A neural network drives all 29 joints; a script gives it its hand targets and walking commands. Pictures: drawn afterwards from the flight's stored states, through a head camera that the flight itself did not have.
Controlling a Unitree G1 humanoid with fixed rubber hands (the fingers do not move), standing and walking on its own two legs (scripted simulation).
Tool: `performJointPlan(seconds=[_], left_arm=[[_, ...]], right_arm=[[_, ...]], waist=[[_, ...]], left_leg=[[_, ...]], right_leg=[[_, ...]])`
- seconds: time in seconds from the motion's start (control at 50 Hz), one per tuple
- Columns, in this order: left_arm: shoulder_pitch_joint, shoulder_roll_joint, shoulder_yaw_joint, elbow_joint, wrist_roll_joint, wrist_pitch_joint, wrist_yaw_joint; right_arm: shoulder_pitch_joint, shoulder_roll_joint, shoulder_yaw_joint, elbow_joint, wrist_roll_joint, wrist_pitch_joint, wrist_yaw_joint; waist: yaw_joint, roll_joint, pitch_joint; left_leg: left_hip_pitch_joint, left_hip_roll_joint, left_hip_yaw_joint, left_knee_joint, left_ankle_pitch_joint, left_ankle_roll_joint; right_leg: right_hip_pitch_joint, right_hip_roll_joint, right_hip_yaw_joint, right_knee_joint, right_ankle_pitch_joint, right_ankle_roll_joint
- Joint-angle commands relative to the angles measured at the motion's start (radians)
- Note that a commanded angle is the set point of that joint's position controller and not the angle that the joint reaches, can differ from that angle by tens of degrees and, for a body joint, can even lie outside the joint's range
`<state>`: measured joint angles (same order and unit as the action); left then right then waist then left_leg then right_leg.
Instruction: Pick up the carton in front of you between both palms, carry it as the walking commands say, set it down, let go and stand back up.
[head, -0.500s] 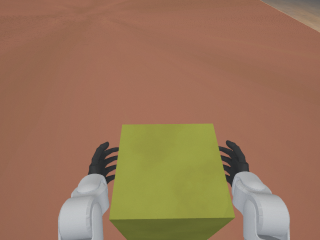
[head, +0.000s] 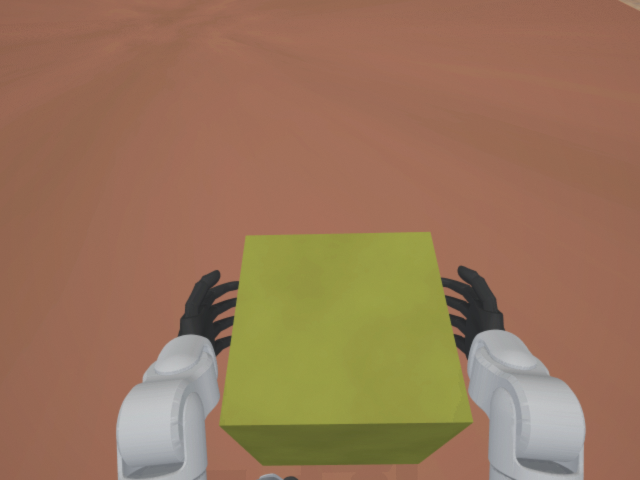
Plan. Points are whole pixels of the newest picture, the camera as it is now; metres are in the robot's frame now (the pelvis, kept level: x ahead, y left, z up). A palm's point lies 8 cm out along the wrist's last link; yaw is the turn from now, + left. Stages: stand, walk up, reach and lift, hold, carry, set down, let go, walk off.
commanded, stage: carry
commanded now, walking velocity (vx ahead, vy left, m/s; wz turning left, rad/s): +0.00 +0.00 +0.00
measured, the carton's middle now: (339, 359) +0.26 +0.00 +0.02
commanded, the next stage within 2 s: hold in 1.78 s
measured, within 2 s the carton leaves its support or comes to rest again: neither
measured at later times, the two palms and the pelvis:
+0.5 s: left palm (229, 244) +0.40 +0.14 +0.09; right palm (452, 245) +0.39 -0.16 +0.09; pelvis +0.15 +0.00 -0.01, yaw -3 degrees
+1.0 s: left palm (239, 264) +0.38 +0.13 +0.07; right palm (462, 264) +0.37 -0.17 +0.07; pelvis +0.13 -0.01 -0.01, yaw -3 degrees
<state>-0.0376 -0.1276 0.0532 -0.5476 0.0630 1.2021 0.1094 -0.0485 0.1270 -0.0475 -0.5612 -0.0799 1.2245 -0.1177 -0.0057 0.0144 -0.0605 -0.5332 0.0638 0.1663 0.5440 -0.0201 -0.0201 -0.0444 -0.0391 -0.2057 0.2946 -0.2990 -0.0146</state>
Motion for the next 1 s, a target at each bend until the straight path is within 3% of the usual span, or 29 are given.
performJointPlan(seconds=[0.0,0.02,0.04,0.06,0.08,0.1,0.12,0.14,0.16,0.2,0.22,0.26,0.34,0.44,0.62,0.72,0.86,0.98], left_arm=[[-0.342,-0.778,-0.637,-0.036,-0.303,0.025,-0.179],[-0.349,-0.767,-0.636,-0.027,-0.300,0.030,-0.177],[-0.360,-0.753,-0.634,-0.022,-0.298,0.036,-0.174],[-0.372,-0.751,-0.647,-0.025,-0.302,0.045,-0.171],[-0.362,-0.766,-0.661,-0.025,-0.309,0.050,-0.175],[-0.383,-0.805,-0.677,-0.023,-0.319,0.046,-0.180],[-0.408,-0.844,-0.692,-0.022,-0.331,0.037,-0.187],[-0.443,-0.879,-0.706,-0.024,-0.343,0.026,-0.192],[-0.453,-0.911,-0.716,-0.022,-0.349,0.015,-0.195],[-0.438,-0.938,-0.722,-0.022,-0.346,-0.004,-0.195],[-0.430,-0.948,-0.723,-0.023,-0.343,-0.013,-0.193],[-0.440,-0.929,-0.715,-0.043,-0.335,-0.015,-0.190],[-0.381,-0.852,-0.684,-0.026,-0.326,0.005,-0.179],[-0.359,-0.808,-0.651,0.033,-0.305,0.027,-0.175],[-0.419,-0.849,-0.668,-0.002,-0.328,0.019,-0.180],[-0.414,-0.843,-0.667,0.001,-0.322,0.019,-0.181],[-0.429,-0.807,-0.654,0.091,-0.281,-0.007,-0.196],[-0.481,-0.807,-0.622,0.196,-0.241,-0.087,-0.221]], right_arm=[[-0.369,0.809,0.690,-0.033,0.344,0.010,0.169],[-0.366,0.796,0.677,-0.023,0.338,0.016,0.172],[-0.366,0.774,0.660,-0.010,0.331,0.021,0.173],[-0.359,0.771,0.649,0.024,0.329,0.022,0.175],[-0.320,0.796,0.642,0.057,0.331,0.016,0.179],[-0.325,0.830,0.640,0.057,0.333,0.006,0.185],[-0.343,0.870,0.643,0.057,0.337,-0.004,0.191],[-0.362,0.910,0.648,0.051,0.342,-0.014,0.195],[-0.383,0.931,0.653,0.044,0.346,-0.023,0.199],[-0.384,0.955,0.661,0.033,0.349,-0.040,0.204],[-0.393,0.951,0.666,0.016,0.349,-0.045,0.206],[-0.411,0.938,0.681,-0.001,0.352,-0.048,0.204],[-0.366,0.863,0.669,0.002,0.342,-0.026,0.187],[-0.360,0.819,0.657,0.042,0.328,0.000,0.178],[-0.411,0.864,0.670,0.021,0.347,-0.006,0.180],[-0.407,0.857,0.669,0.023,0.342,-0.006,0.181],[-0.424,0.817,0.650,0.111,0.303,-0.032,0.201],[-0.475,0.813,0.613,0.220,0.259,-0.111,0.228]], waist=[[0.008,-0.131,-0.182],[0.004,-0.101,-0.196],[0.005,-0.001,-0.251],[-0.007,0.127,-0.340],[-0.014,0.187,-0.377],[-0.007,0.163,-0.371],[-0.002,0.140,-0.371],[-0.002,0.142,-0.341],[0.004,0.152,-0.353],[0.008,0.120,-0.369],[0.009,0.076,-0.364],[0.002,0.002,-0.326],[0.005,-0.018,-0.324],[0.006,-0.049,-0.291],[0.007,-0.040,-0.280],[0.008,-0.036,-0.270],[0.007,-0.027,-0.230],[0.008,-0.022,-0.194]], left_leg=[[0.266,-0.043,0.064,-0.191,0.192,0.003],[0.394,-0.016,0.042,-0.232,0.282,0.004],[0.565,0.125,-0.084,-0.145,0.643,0.021],[0.751,0.276,-0.242,-0.075,0.922,0.139],[0.751,0.332,-0.329,-0.122,0.869,0.219],[0.706,0.318,-0.314,-0.161,0.720,0.222],[0.673,0.294,-0.280,-0.189,0.549,0.202],[0.612,0.255,-0.247,-0.208,0.478,0.161],[0.593,0.232,-0.214,-0.216,0.343,0.134],[0.523,0.182,-0.137,-0.203,0.179,0.096],[0.516,0.163,-0.096,-0.189,0.136,0.077],[0.495,0.128,-0.077,-0.117,0.252,0.065],[0.467,0.123,-0.074,-0.004,0.454,0.072],[0.396,0.103,-0.056,0.036,0.413,0.051],[0.385,0.097,-0.053,0.037,0.313,0.045],[0.385,0.099,-0.052,0.028,0.266,0.045],[0.377,0.106,-0.062,-0.006,0.211,0.045],[0.366,0.107,-0.074,-0.046,0.105,0.046]], right_leg=[[0.027,-0.156,-0.034,0.150,0.675,-0.017],[-0.035,-0.139,-0.028,0.214,0.617,0.013],[-0.139,-0.104,-0.012,0.326,0.376,0.047],[-0.268,-0.063,0.059,0.437,0.021,0.070],[-0.317,-0.021,0.101,0.488,-0.245,0.069],[-0.318,-0.033,0.141,0.465,-0.304,0.055],[-0.301,-0.044,0.155,0.357,-0.316,0.039],[-0.260,-0.041,0.145,0.267,-0.300,0.032],[-0.222,-0.035,0.135,0.184,-0.197,0.029],[-0.125,-0.040,0.107,0.087,0.022,0.032],[-0.130,-0.079,0.127,0.073,0.077,0.037],[-0.124,-0.122,0.150,0.121,0.241,0.046],[-0.109,-0.123,0.136,0.185,0.462,0.043],[-0.090,-0.130,0.130,0.206,0.643,0.042],[-0.065,-0.134,0.116,0.201,0.627,0.030],[-0.078,-0.131,0.110,0.196,0.553,0.021],[-0.110,-0.124,0.116,0.163,0.406,0.013],[-0.147,-0.123,0.128,0.124,0.262,0.005]])
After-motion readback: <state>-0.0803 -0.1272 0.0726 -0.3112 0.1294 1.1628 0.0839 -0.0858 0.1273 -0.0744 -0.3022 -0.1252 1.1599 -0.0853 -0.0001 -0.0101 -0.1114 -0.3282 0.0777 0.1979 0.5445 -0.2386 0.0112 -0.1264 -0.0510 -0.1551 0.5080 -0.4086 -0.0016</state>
